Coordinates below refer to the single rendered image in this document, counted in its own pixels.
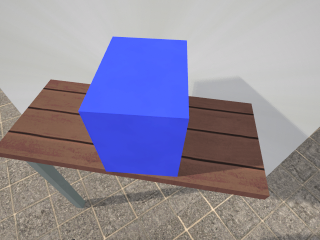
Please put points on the carton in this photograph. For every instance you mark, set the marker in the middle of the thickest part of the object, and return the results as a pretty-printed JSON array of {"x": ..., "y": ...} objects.
[{"x": 136, "y": 110}]

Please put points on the table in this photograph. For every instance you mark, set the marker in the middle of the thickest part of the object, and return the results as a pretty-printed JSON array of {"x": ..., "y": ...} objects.
[{"x": 221, "y": 151}]

